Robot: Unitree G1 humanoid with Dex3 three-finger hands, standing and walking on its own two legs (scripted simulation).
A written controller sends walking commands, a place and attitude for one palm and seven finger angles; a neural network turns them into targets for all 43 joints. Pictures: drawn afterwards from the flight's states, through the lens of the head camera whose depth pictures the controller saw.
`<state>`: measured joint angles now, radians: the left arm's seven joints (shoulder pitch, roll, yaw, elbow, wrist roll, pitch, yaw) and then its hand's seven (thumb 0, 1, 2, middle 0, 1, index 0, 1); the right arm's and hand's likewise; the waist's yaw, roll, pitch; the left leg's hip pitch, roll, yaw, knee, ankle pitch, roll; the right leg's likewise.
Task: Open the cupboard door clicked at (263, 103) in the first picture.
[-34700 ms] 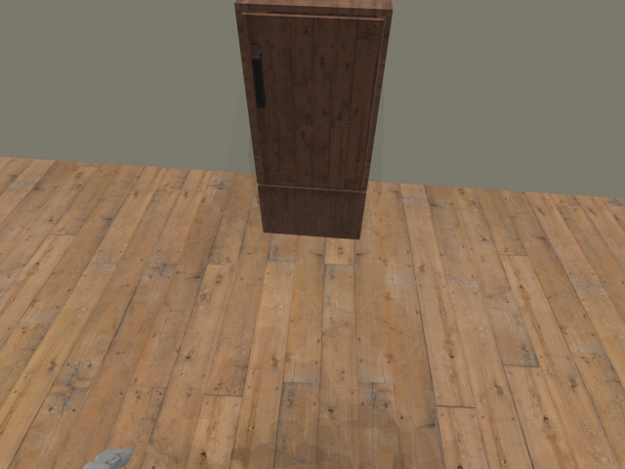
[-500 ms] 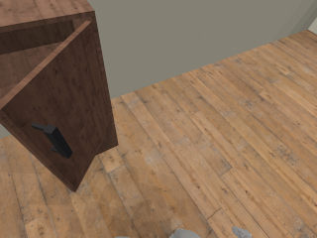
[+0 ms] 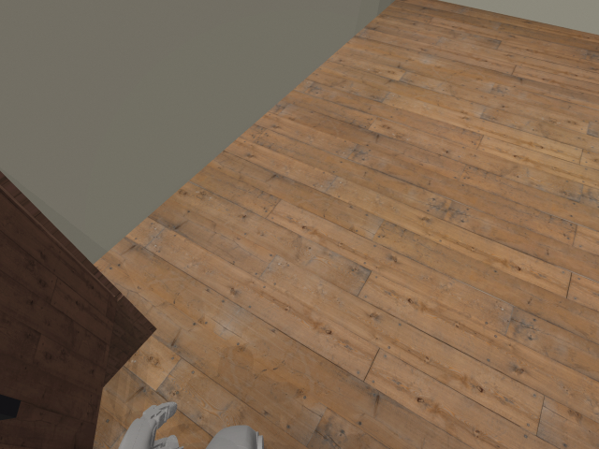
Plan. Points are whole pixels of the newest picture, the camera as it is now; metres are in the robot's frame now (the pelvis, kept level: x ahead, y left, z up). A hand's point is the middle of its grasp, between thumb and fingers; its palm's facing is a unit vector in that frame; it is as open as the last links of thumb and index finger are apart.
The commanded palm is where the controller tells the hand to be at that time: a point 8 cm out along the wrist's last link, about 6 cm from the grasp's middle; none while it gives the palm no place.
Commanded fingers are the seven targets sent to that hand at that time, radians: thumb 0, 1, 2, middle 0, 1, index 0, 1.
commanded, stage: walk to a spot facing it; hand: left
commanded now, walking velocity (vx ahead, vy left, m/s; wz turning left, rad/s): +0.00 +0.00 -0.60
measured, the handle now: out of the picture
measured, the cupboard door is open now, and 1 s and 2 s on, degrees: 43 43 43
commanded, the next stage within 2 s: turn to face it in 1.62 s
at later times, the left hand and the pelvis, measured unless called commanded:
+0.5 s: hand (165, 446) +0.15 +0.22 -0.17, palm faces -0.21 -0.96 -0.15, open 7.4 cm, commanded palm none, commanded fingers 0.00 0.90 0.90 -0.20 -0.30 -0.20 -0.30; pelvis +0.07 +0.03 +0.01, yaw -16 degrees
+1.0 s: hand (316, 289) +0.40 -0.01 -0.16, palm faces -0.54 -0.81 -0.23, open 7.3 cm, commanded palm none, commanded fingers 0.00 0.90 0.90 -0.20 -0.30 -0.20 -0.30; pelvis +0.22 -0.12 +0.00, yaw -34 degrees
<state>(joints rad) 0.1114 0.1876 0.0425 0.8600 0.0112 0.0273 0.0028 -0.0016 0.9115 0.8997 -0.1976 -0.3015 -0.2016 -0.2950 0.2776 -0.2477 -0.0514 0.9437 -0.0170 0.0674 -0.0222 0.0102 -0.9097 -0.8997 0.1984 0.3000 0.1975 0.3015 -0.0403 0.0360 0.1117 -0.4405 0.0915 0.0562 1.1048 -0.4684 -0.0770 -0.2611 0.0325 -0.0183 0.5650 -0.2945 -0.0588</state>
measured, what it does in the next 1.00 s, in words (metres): walks ahead, turning right: left foot, then right foot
